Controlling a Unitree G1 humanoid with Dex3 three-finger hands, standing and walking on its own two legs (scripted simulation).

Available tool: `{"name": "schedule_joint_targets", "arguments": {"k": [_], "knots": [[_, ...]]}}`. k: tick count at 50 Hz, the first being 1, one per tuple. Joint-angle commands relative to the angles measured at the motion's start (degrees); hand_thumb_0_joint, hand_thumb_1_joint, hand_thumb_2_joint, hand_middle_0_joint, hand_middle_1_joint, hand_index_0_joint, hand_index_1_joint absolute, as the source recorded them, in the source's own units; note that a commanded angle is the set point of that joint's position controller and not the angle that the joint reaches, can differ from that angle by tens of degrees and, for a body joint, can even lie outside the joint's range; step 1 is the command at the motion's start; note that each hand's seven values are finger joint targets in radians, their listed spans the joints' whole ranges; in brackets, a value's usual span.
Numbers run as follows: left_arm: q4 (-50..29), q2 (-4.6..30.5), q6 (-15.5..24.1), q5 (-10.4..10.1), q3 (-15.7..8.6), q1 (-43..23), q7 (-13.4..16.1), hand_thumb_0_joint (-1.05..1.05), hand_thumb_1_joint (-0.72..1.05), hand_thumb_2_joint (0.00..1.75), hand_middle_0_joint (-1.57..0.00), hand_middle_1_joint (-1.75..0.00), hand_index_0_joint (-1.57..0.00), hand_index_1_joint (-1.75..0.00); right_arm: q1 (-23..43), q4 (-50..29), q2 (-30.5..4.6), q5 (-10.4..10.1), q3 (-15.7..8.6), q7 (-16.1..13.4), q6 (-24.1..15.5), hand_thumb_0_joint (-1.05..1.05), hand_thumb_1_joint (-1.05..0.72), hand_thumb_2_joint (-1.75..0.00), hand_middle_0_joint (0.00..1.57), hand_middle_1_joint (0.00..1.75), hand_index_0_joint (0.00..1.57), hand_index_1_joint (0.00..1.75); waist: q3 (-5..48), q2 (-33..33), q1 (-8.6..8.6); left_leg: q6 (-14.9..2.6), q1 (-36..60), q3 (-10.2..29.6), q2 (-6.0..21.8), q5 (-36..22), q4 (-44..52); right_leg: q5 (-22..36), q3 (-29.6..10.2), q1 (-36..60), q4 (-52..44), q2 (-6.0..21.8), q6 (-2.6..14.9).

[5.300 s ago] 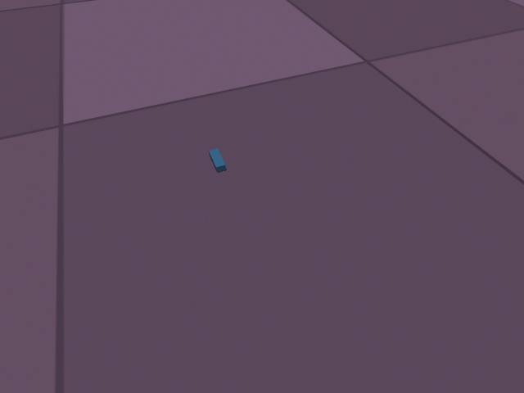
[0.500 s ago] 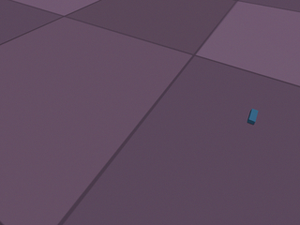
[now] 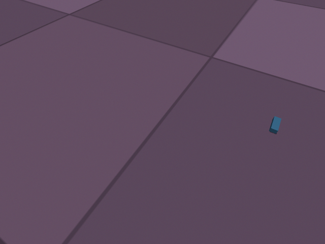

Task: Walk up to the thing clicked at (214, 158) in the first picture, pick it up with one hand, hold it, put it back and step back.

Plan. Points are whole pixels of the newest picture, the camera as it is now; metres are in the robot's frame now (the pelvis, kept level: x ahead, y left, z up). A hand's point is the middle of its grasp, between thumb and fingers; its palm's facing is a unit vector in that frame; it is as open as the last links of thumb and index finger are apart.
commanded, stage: stand
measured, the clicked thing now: (275, 124) +1.10 -0.90 -0.76
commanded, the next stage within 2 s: walk up in 0.46 s
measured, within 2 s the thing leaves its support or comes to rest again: neither
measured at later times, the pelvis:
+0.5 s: pelvis +0.00 +0.00 +0.00, yaw -2 degrees
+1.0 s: pelvis -0.02 +0.02 -0.03, yaw -21 degrees
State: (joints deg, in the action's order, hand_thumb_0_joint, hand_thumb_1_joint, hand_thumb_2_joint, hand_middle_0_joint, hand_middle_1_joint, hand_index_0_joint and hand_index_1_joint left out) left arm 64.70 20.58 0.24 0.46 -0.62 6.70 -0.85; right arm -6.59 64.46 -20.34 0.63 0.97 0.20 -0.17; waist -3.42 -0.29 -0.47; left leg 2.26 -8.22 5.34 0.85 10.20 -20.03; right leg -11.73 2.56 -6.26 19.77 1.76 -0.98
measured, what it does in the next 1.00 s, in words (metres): steps on the spot, turning right: right foot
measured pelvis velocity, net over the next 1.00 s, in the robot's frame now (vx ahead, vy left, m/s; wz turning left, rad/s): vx -0.02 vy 0.02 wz -0.36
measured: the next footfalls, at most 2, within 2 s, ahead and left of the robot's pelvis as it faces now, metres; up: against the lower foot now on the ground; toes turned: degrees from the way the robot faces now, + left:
right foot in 0.98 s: -0.01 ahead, -0.11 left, +0.00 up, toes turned -22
left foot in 1.30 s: +0.10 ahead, +0.10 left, +0.00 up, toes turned -37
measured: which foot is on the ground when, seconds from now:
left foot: down 0.00-1.00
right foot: down 0.00-0.66, up 0.68-0.96, down 0.98-1.00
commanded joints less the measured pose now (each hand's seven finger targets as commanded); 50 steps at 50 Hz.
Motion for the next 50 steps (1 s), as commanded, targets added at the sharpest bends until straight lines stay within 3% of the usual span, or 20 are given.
{"name": "schedule_joint_targets", "arguments": {"k": [1,22,23,26,28,29,30,31,32,33,34,35,37,38,41,43,46,48,49,50], "knots": [[-3.08,12.44,1.12,-0.19,-2.23,-1.78,1.07,0.0,0.9,0.9,-0.2,-0.3,-0.2,-0.3,1.34,-3.28,-12.16,-0.28,-2.37,-0.76,-1.17,0.0,-0.9,-0.9,0.2,0.3,0.2,0.3,4.94,0.21,0.1,-2.73,-0.53,2.61,5.32,-10.38,2.01,6.61,-4.97,2.3,-3.18,6.18,1.97],[-3.47,12.4,1.11,-0.07,-2.51,-1.88,1.18,0.0,0.9,0.9,-0.2,-0.3,-0.2,-0.3,1.78,-4.05,-12.16,-0.18,-2.51,-0.89,-1.31,0.0,-0.9,-0.9,0.2,0.3,0.2,0.3,5.56,-0.07,0.0,-2.79,0.32,2.49,5.44,-13.11,1.91,8.77,-4.55,2.89,-2.84,6.1,1.92],[-6.22,15.21,0.55,-0.29,-4.23,0.53,1.11,0.0,0.9,0.9,-0.2,-0.3,-0.2,-0.3,5.13,-7.43,-16.68,-0.33,-6.05,-0.73,-1.06,0.0,-0.9,-0.9,0.2,0.3,0.2,0.3,3.51,0.42,0.57,-3.56,3.9,-4.94,2.81,-6.6,-7.02,17.55,-11.71,-5.7,-0.24,6.95,3.63],[-9.45,17.87,0.77,0.05,-5.55,0.71,1.59,0.0,0.9,0.9,-0.2,-0.3,-0.2,-0.3,2.6,-9.63,-13.3,-1.16,-6.15,-0.43,-0.23,0.0,-0.9,-0.9,0.2,0.3,0.2,0.3,4.96,9.48,0.31,-3.17,-5.68,-5.8,-0.36,1.51,-15.75,23.3,-19.1,-2.35,1.59,11.67,9.15],[-12.12,17.62,0.55,0.8,-5.73,1.19,1.64,0.0,0.9,0.9,-0.2,-0.3,-0.2,-0.3,2.43,-11.41,-12.02,-0.71,-6.86,-0.05,0.33,0.0,-0.9,-0.9,0.2,0.3,0.2,0.3,4.85,13.02,0.1,-3.77,-6.11,-3.86,-1.75,19.21,-22.13,25.62,-23.97,-6.82,2.94,14.74,13.29],[-13.52,17.53,0.34,1.22,-5.72,-0.05,1.48,0.0,0.9,0.9,-0.2,-0.3,-0.2,-0.3,-0.08,-11.67,-11.43,-0.8,-7.04,0.2,0.43,0.0,-0.9,-0.9,0.2,0.3,0.2,0.3,4.93,14.78,1.77,-4.37,-5.59,-2.88,-0.62,20.4,-19.74,23.85,-23.96,-8.13,3.92,14.42,13.02],[-14.63,16.31,0.04,1.01,-5.4,-2.1,1.45,0.0,0.9,0.9,-0.2,-0.3,-0.2,-0.3,-2.68,-11.16,-11.12,-0.63,-7.4,0.3,0.25,0.0,-0.9,-0.9,0.2,0.3,0.2,0.3,4.65,13.29,3.49,-4.58,-2.57,-3.38,-0.33,15.45,-13.6,22.13,-21.06,-10.51,6.75,11.38,10.92],[-16.16,13.75,-0.3,0.63,-4.67,-2.77,1.42,0.0,0.9,0.9,-0.2,-0.3,-0.2,-0.3,-5.36,-11.17,-12.82,-0.08,-8.15,0.13,-0.14,0.0,-0.9,-0.9,0.2,0.3,0.2,0.3,5.06,6.18,4.84,-5.54,1.41,-0.09,2.95,5.2,-3.13,16.46,-16.29,-13.78,13.86,5.69,6.74],[-17.17,9.9,-0.8,-0.02,-3.65,-1.73,1.75,0.0,0.9,0.9,-0.2,-0.3,-0.2,-0.3,-4.65,-12.24,-16.85,0.88,-9.57,-0.23,-0.37,0.0,-0.9,-0.9,0.2,0.3,0.2,0.3,4.42,-6.52,4.29,-6.8,6.6,9.74,12.52,-3.91,1.3,2.53,-10.21,-22.66,23.97,-2.67,2.82],[-17.17,9.92,-1.35,0.52,-3.87,2.4,2.28,0.0,0.9,0.9,-0.2,-0.3,-0.2,-0.3,-2.27,-14.89,-18.43,1.28,-10.02,-0.37,-0.51,0.0,-0.9,-0.9,0.2,0.3,0.2,0.3,6.43,-11.19,2.42,-11.43,5.9,15.92,22.11,-10.18,2.89,-18.49,-8.13,-23.77,30.66,-4.8,2.15],[-16.7,12.73,-1.83,0.76,-4.4,4.57,2.52,0.0,0.9,0.9,-0.2,-0.3,-0.2,-0.3,-1.11,-16.06,-19.31,0.92,-10.82,0.0,-0.49,0.0,-0.9,-0.9,0.2,0.3,0.2,0.3,5.87,-10.45,2.4,-17.36,-1.35,16.53,26.3,-7.85,4.23,-21.7,-8.05,-20.42,39.56,-2.22,1.88],[-16.71,13.41,-2.05,0.61,-4.74,5.58,2.17,0.0,0.9,0.9,-0.2,-0.3,-0.2,-0.3,0.16,-17.36,-18.38,1.27,-10.79,0.07,-0.59,0.0,-0.9,-0.9,0.2,0.3,0.2,0.3,2.94,-8.37,1.63,-17.63,-3.78,14.95,24.93,-6.17,4.74,-20.71,-8.7,-20.28,42.58,-1.71,2.07],[-15.72,12.99,-2.06,-0.17,-5.52,7.52,0.86,0.0,0.9,0.9,-0.2,-0.3,-0.2,-0.3,2.49,-18.89,-15.52,1.38,-10.03,-0.35,-1.11,0.0,-0.9,-0.9,0.2,0.3,0.2,0.3,0.43,-7.33,0.05,-13.15,-2.37,5.0,17.12,-4.57,2.47,-14.69,-9.63,-21.48,41.33,-0.72,2.27],[-16.0,12.58,-1.97,-0.37,-5.51,8.53,0.26,0.0,0.9,0.9,-0.2,-0.3,-0.2,-0.3,1.48,-19.09,-15.79,1.32,-9.79,-0.44,-1.34,0.0,-0.9,-0.9,0.2,0.3,0.2,0.3,0.08,-9.42,0.28,-12.3,-1.09,2.32,15.8,-4.46,1.79,-12.77,-8.64,-22.34,38.59,-0.56,2.09],[-19.06,11.55,-1.38,0.33,-5.47,5.77,-0.93,0.0,0.9,0.9,-0.2,-0.3,-0.2,-0.3,-3.91,-19.71,-16.92,1.44,-10.16,-0.03,-1.51,0.0,-0.9,-0.9,0.2,0.3,0.2,0.3,1.85,-11.56,3.24,-13.18,5.63,-0.17,16.0,-12.58,-1.43,-13.15,-3.85,-22.2,29.21,-0.19,0.95],[-20.05,11.56,-1.1,0.73,-5.62,5.66,-0.88,0.0,0.9,0.9,-0.2,-0.3,-0.2,-0.3,-5.37,-20.9,-17.24,1.21,-10.26,0.12,-1.17,0.0,-0.9,-0.9,0.2,0.3,0.2,0.3,3.78,-10.31,3.22,-13.38,5.93,-2.55,16.58,-21.14,-5.21,-13.09,-0.93,-17.8,24.95,-0.75,0.99],[-19.47,11.32,-0.73,0.74,-5.97,8.8,-0.48,0.0,0.9,0.9,-0.2,-0.3,-0.2,-0.3,-4.45,-22.69,-17.39,0.92,-10.14,0.32,-0.32,0.0,-0.9,-0.9,0.2,0.3,0.2,0.3,4.36,-10.77,2.01,-12.28,-0.05,-4.02,16.52,-17.84,-9.63,-10.46,1.59,-9.6,17.97,-3.04,2.0],[-18.39,11.91,0.09,0.88,-6.61,13.95,0.13,0.0,0.9,0.9,-0.2,-0.3,-0.2,-0.3,-2.66,-23.91,-16.25,0.24,-9.47,0.47,0.38,0.0,-0.9,-0.9,0.2,0.3,0.2,0.3,5.67,-7.25,-1.5,-9.69,-4.26,-7.63,13.95,-11.44,-18.44,-4.49,1.45,-0.95,6.93,-3.77,3.88],[-18.24,16.13,0.84,1.27,-8.07,16.13,0.65,0.0,0.9,0.9,-0.2,-0.3,-0.2,-0.3,-4.43,-24.53,-13.0,-0.09,-8.36,0.52,0.46,0.0,-0.9,-0.9,0.2,0.3,0.2,0.3,6.65,4.88,-2.84,-6.19,-12.38,-10.7,8.69,-3.42,-31.6,-2.13,-11.93,5.86,0.41,2.98,6.43],[-20.37,20.75,1.81,1.74,-8.94,14.96,1.13,0.0,0.9,0.9,-0.2,-0.3,-0.2,-0.3,-3.57,-26.43,-8.83,-0.24,-6.55,0.65,0.61,0.0,-0.9,-0.9,0.2,0.3,0.2,0.3,3.92,16.0,-2.36,-2.32,-28.25,-10.23,-0.87,23.34,-40.31,7.02,-35.57,9.11,-1.46,16.13,12.86]]}}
